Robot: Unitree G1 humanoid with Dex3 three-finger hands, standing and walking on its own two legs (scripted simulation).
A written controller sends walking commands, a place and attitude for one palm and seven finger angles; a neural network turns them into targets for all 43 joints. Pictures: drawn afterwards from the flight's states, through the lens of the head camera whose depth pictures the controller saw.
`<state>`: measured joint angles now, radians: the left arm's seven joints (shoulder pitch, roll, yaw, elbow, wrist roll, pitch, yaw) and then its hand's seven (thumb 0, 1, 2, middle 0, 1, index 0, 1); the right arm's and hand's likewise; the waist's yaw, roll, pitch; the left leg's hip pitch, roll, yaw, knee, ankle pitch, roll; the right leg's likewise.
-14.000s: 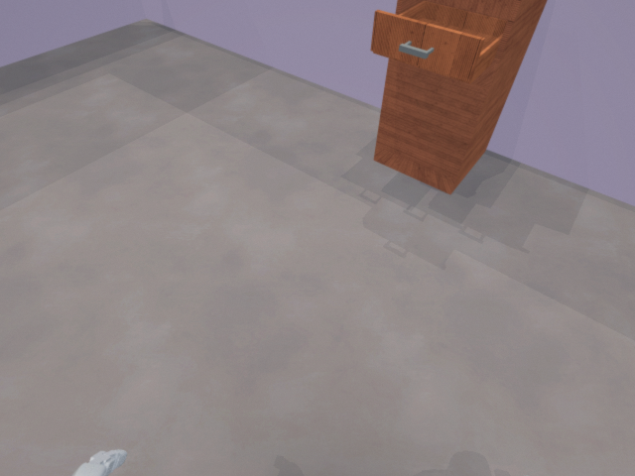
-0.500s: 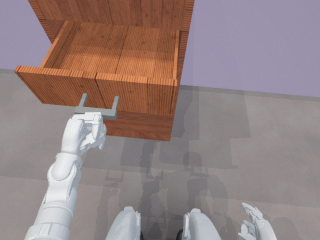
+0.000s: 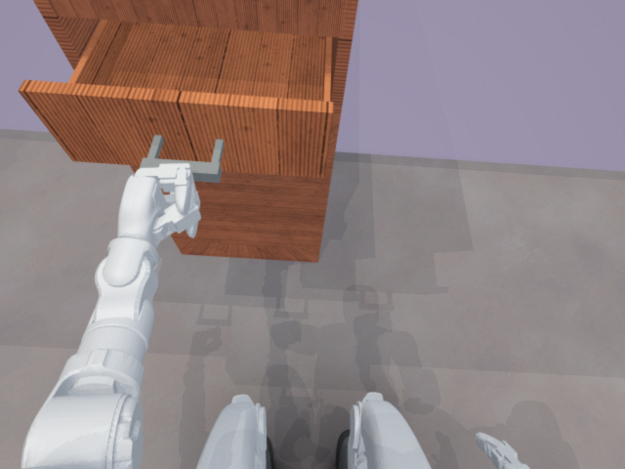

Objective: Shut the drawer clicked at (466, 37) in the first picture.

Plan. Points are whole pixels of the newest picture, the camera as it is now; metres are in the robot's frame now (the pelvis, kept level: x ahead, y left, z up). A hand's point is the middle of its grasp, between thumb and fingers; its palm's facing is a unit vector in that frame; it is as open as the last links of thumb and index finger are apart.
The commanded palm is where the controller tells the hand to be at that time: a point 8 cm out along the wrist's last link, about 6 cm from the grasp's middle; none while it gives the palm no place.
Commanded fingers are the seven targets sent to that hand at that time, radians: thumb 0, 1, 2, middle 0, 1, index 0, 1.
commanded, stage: push the drawer shut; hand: left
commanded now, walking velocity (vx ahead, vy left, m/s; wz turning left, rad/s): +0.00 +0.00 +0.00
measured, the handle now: (185, 158) +0.51 +0.17 +0.04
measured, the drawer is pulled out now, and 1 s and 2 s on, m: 0.15 0.02 0.00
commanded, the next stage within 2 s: pull the fist back off the drawer in 1.38 s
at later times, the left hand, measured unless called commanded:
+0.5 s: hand (206, 166) +0.50 +0.14 +0.04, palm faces -0.08 -1.00 -0.05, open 3.2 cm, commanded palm +0.49 +0.18 +0.04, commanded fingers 0.00 0.90 0.90 -1.40 -1.60 -1.40 -1.60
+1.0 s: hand (213, 133) +0.56 +0.14 +0.04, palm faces -0.07 -1.00 -0.04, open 3.3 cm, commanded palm +0.56 +0.17 +0.04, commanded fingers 0.00 0.90 0.90 -1.40 -1.60 -1.40 -1.60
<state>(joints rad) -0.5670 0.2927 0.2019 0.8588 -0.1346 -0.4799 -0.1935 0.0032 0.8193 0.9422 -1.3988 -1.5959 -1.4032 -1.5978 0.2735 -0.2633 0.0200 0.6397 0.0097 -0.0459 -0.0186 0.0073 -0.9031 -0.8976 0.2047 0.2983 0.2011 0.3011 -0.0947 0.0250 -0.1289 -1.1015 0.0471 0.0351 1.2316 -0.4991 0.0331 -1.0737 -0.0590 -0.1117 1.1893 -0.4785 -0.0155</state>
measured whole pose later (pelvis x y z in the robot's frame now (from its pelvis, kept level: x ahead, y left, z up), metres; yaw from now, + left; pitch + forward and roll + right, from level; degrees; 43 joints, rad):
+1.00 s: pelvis +0.01 +0.00 -0.02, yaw -2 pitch +28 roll -4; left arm -1.02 0.49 0.36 1.21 -0.03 -0.44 -0.18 0.03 0.84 0.95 -1.40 -1.60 -1.40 -1.60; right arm 0.34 -0.27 0.04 0.64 -0.04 0.05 0.02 0.00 -0.90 -0.90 0.20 0.30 0.20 0.30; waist -0.21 0.05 -0.11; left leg -1.27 0.08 0.02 1.30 -0.53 0.03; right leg -1.23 -0.03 -0.12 1.22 -0.48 -0.02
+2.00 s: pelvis -0.01 +0.01 -0.02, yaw -3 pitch +30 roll -6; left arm -1.11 0.56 0.36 1.19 0.00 -0.34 -0.17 0.00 0.80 0.92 -1.40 -1.60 -1.40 -1.60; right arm 0.39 -0.26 0.07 0.63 -0.05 0.02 0.04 0.00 -0.90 -0.90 0.21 0.30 0.20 0.30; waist -0.26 0.05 -0.10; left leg -1.35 0.08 0.01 1.33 -0.51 0.05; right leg -1.30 -0.02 -0.12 1.22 -0.45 0.00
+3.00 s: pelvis +0.06 +0.00 +0.10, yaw -1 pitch +3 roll +0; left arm 0.04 0.29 0.11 0.12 -0.08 -0.09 0.06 0.01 0.89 0.90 -1.40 -1.60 -1.40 -1.60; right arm 0.18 -0.24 0.04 0.53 0.05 0.04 -0.08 0.01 -0.90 -0.90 0.20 0.30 0.20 0.30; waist 0.00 0.05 -0.04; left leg -0.34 0.03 0.07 0.63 -0.35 0.02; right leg -0.34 -0.03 -0.08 0.62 -0.34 -0.01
